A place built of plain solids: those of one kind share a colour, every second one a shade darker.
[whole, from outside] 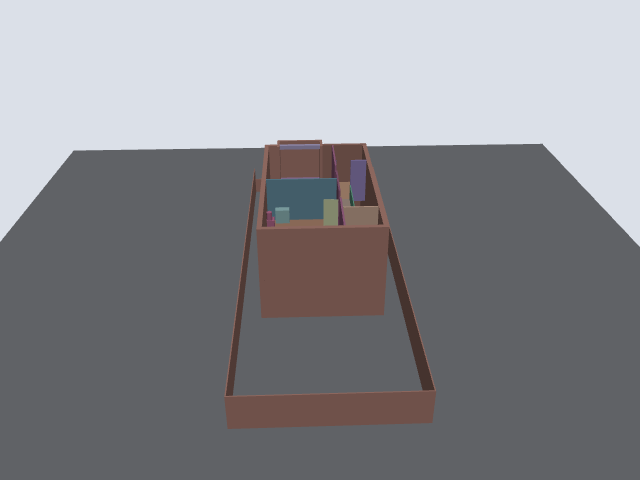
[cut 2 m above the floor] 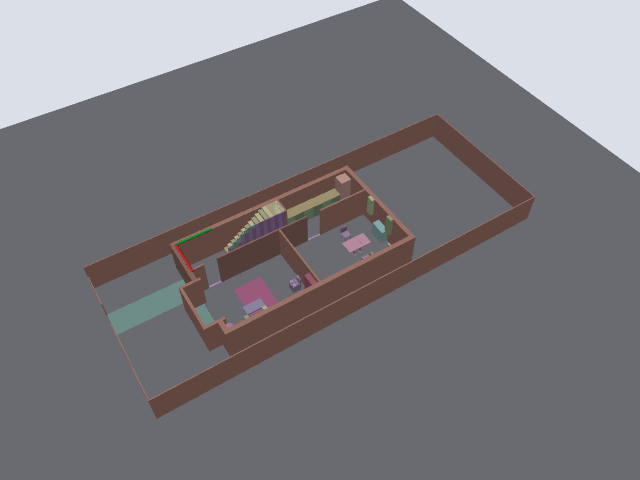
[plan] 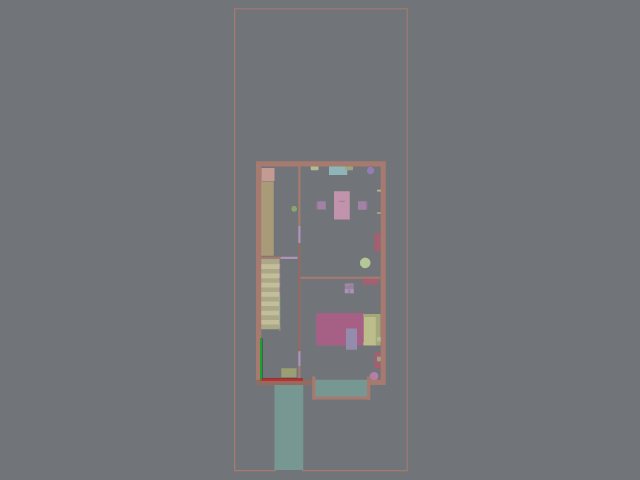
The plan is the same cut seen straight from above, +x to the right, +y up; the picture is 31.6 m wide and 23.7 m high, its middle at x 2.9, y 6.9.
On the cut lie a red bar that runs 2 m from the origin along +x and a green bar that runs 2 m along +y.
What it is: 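A detached two-storey house, 5.9 m wide inside and 10.5 m deep; a hall 1.83 m wide with a straight stair of 16 risers of 171 mm on goings of 229 mm; a front room and a back room; a bay window at the front; upstairs three bedrooms and a bathroom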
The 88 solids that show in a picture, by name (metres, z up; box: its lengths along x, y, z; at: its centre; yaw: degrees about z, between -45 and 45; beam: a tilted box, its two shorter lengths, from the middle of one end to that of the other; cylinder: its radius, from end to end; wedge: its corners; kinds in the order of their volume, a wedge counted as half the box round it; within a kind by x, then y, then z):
{
 "wall_1": {"box": [0.06, 22.87, 1.85], "at": [-1.31, 6.91, 0.88]},
 "wall_2": {"box": [2.06, 0.06, 1.05], "at": [-0.32, -4.49, 0.47]},
 "wall_3": {"box": [0.26, 11.04, 5.33], "at": [-0.13, 5.26, 2.61]},
 "wall_4": {"box": [0.94, 0.11, 2.64], "at": [0.47, 6.02, 1.27]},
 "wall_5": {"box": [2.94, 0.26, 5.33], "at": [1.21, -0.13, 2.61]},
 "wall_6": {"box": [0.11, 0.68, 2.64], "at": [1.88, 0.34, 1.27]},
 "wall_7": {"box": [0.11, 5.35, 2.64], "at": [1.88, 4.08, 1.27]},
 "wall_8": {"box": [0.11, 2.94, 2.64], "at": [1.88, 9.06, 1.27]},
 "wall_9": {"box": [0.16, 1.14, 5.33], "at": [2.6, -0.41, 2.61]},
 "wall_10": {"box": [6.41, 0.26, 5.33], "at": [2.95, 10.66, 2.61]},
 "wall_11": {"box": [8.58, 0.06, 1.85], "at": [2.95, 18.32, 0.88]},
 "wall_12": {"box": [3.96, 0.11, 2.64], "at": [3.91, 5.04, 1.27]},
 "wall_13": {"box": [2.86, 0.16, 5.33], "at": [3.95, -0.9, 2.61]},
 "wall_14": {"box": [5.22, 0.06, 1.05], "at": [4.63, -4.49, 0.47]},
 "wall_15": {"box": [0.16, 1.14, 5.33], "at": [5.3, -0.41, 2.61]},
 "wall_16": {"box": [0.93, 0.26, 5.33], "at": [5.69, -0.13, 2.61]},
 "wall_17": {"box": [0.26, 11.04, 5.33], "at": [6.02, 5.26, 2.61]},
 "wall_18": {"box": [0.06, 22.87, 1.85], "at": [7.21, 6.91, 0.88]},
 "tread_1": {"box": [0.9, 3.47, 0.19], "at": [0.45, 4.23, 0.08]},
 "tread_2": {"box": [0.9, 3.24, 0.36], "at": [0.45, 4.34, 0.16]},
 "tread_3": {"box": [0.9, 3.01, 0.53], "at": [0.45, 4.46, 0.25]},
 "tread_4": {"box": [0.9, 2.78, 0.7], "at": [0.45, 4.57, 0.33]},
 "tread_5": {"box": [0.9, 2.55, 0.88], "at": [0.45, 4.69, 0.42]},
 "tread_6": {"box": [0.9, 2.33, 1.05], "at": [0.45, 4.8, 0.5]},
 "tread_7": {"box": [0.9, 2.1, 1.22], "at": [0.45, 4.92, 0.59]},
 "tread_8": {"box": [0.9, 1.87, 1.39], "at": [0.45, 5.03, 0.67]},
 "tread_9": {"box": [0.9, 1.64, 1.56], "at": [0.45, 5.15, 0.76]},
 "tread_10": {"box": [0.9, 1.41, 1.73], "at": [0.45, 5.26, 0.85]},
 "tread_11": {"box": [0.9, 1.18, 1.9], "at": [0.45, 5.37, 0.93]},
 "tread_12": {"box": [0.9, 0.95, 2.07], "at": [0.45, 5.49, 1.02]},
 "tread_13": {"box": [0.9, 0.72, 2.24], "at": [0.45, 5.6, 1.1]},
 "tread_14": {"box": [0.9, 0.49, 2.42], "at": [0.45, 5.72, 1.19]},
 "tread_15": {"box": [0.9, 0.26, 2.59], "at": [0.45, 5.83, 1.27]},
 "upper_floor_rooms_1": {"box": [4.07, 10.54, 0.14], "at": [3.86, 5.26, 2.66]},
 "ground_1": {"box": [1.43, 4.2, 0.5], "at": [1.37, -2.36, -0.25]},
 "ground_2": {"box": [2.54, 0.82, 0.5], "at": [3.95, -0.41, -0.25]},
 "landing_wall_1": {"box": [0.11, 3.2, 2.69], "at": [1.88, 1.6, 3.93]},
 "landing_wall_2": {"box": [0.11, 2.66, 2.69], "at": [1.88, 5.29, 3.93]},
 "landing_wall_3": {"box": [0.11, 3.07, 2.69], "at": [1.88, 8.99, 3.93]},
 "kitchen_unit_1": {"box": [0.6, 0.61, 0.91], "at": [0.3, 7.03, 0.41]},
 "kitchen_unit_2": {"box": [0.6, 0.61, 0.91], "at": [0.3, 7.64, 0.41]},
 "kitchen_unit_3": {"box": [0.6, 0.61, 0.91], "at": [0.3, 8.25, 0.41]},
 "kitchen_unit_4": {"box": [0.6, 0.61, 0.91], "at": [0.3, 8.86, 0.41]},
 "kitchen_unit_5": {"box": [0.6, 0.61, 0.91], "at": [0.3, 9.47, 0.41]},
 "shelf_1": {"box": [0.8, 0.3, 1.8], "at": [5.39, 4.84, 0.85]},
 "shelf_2": {"box": [0.32, 0.9, 1.55], "at": [5.73, 6.78, 0.72]},
 "shelf_3": {"box": [0.3, 0.8, 1.43], "at": [5.74, 0.96, 0.67]},
 "bedrooms_wall_1": {"box": [3.96, 0.11, 2.69], "at": [3.91, 5.04, 3.93]},
 "fridge_freezer_1": {"box": [0.65, 0.65, 1.85], "at": [0.33, 10.13, 0.88]},
 "upper_floor_box_1": {"box": [1.84, 2.51, 0.14], "at": [0.91, 1.25, 2.66]},
 "dresser_1": {"box": [0.9, 0.42, 0.92], "at": [3.8, 10.32, 0.41]},
 "dresser_2": {"box": [0.8, 0.42, 0.87], "at": [5.03, 5.3, 3.11]},
 "sofa_1": {"box": [0.65, 1.24, 0.37], "at": [5.39, 2.47, 0.24]},
 "sofa_2": {"box": [0.24, 1.56, 0.83], "at": [5.77, 2.47, 0.36]},
 "bath_wall_1": {"box": [1.83, 0.11, 2.69], "at": [0.91, 8.58, 3.93]},
 "upper_floor_landing_1": {"box": [0.93, 3.46, 0.14], "at": [1.37, 4.24, 2.66]},
 "upper_floor_bay_1": {"box": [2.54, 0.84, 0.14], "at": [3.95, -0.41, 2.66]},
 "box_wall_1": {"box": [0.94, 0.11, 2.69], "at": [0.47, 2.47, 3.93]},
 "stair_guard_1": {"box": [0.04, 0.23, 1.86], "at": [0.92, 3.79, 0.88]},
 "stair_guard_2": {"box": [0.04, 0.23, 2.03], "at": [0.92, 4.02, 0.97]},
 "stair_guard_3": {"box": [0.04, 0.23, 2.2], "at": [0.92, 4.25, 1.05]},
 "stair_guard_4": {"box": [0.04, 0.23, 2.37], "at": [0.92, 4.47, 1.14]},
 "stair_guard_5": {"box": [0.04, 0.23, 2.55], "at": [0.92, 4.7, 1.22]},
 "stair_guard_6": {"box": [0.04, 0.23, 2.72], "at": [0.92, 4.93, 1.31]},
 "stair_guard_7": {"box": [0.04, 0.23, 2.89], "at": [0.92, 5.16, 1.39]},
 "stair_guard_8": {"box": [0.04, 0.23, 3.06], "at": [0.92, 5.39, 1.48]},
 "stair_guard_9": {"box": [0.04, 0.23, 3.23], "at": [0.92, 5.62, 1.57]},
 "stair_guard_10": {"box": [0.04, 0.23, 3.4], "at": [0.92, 5.85, 1.65]},
 "laid_rug_front_room_1": {"box": [2.4, 1.6, 0.06], "at": [3.91, 2.49, -0.02]},
 "well_guard_1": {"box": [0.06, 3.44, 1.11], "at": [0.93, 4.25, 3.12]},
 "curtains_curtains_1": {"box": [0.39, 0.19, 1.53], "at": [2.63, 10.44, 1.58]},
 "curtains_curtains_2": {"box": [0.39, 0.19, 1.53], "at": [4.34, 10.44, 1.58]},
 "front_wall_over_bay_1": {"box": [2.54, 0.26, 0.25], "at": [3.95, -0.13, 5.15]},
 "nightstand_1": {"box": [0.43, 0.5, 0.6], "at": [5.68, 5.97, 2.98]},
 "nightstand_2": {"cylinder": 0.15, "from": [5.74, 6.05, 3.28], "to": [5.74, 6.05, 3.75]},
 "worktop_1": {"box": [0.62, 3.66, 0.04], "at": [0.31, 7.95, 0.88]},
 "slotfit_front_seat_1": {"box": [0.42, 0.37, 0.51], "at": [4.35, 4.44, 0.2]},
 "meeting_table_1": {"box": [0.79, 1.4, 0.07], "at": [3.98, 8.61, 0.7]},
 "clutter_clutter_back_1": {"cylinder": 0.25, "from": [5.13, 5.77, -0.05], "to": [5.13, 5.77, 0.35]},
 "door_leaf_bedroom_rear_1": {"box": [0.81, 0.04, 2.05], "at": [2.34, 6.58, 3.7], "yaw": -5.2},
 "floor_lamp_1": {"cylinder": 0.21, "from": [5.57, 0.17, 1.25], "to": [5.57, 0.17, 1.55]},
 "coffee_table_1": {"box": [0.54, 1.05, 0.07], "at": [4.45, 2.01, 0.36]},
 "plant_pot_1": {"cylinder": 0.18, "from": [5.4, 10.33, 0.0], "to": [5.4, 10.33, 0.38]},
 "laid_doormat_1": {"box": [0.75, 0.45, 0.06], "at": [1.37, 0.35, -0.02]},
 "side_chair_1": {"box": [0.42, 0.42, 0.04], "at": [2.98, 8.61, 0.43]},
 "side_chair_2": {"box": [0.42, 0.42, 0.04], "at": [4.98, 8.61, 0.43]},
 "threshold_1": {"box": [0.12, 0.73, 0.07], "at": [1.88, 1.04, -0.01]},
 "threshold_2": {"box": [0.12, 0.83, 0.07], "at": [1.88, 7.17, -0.01]}
}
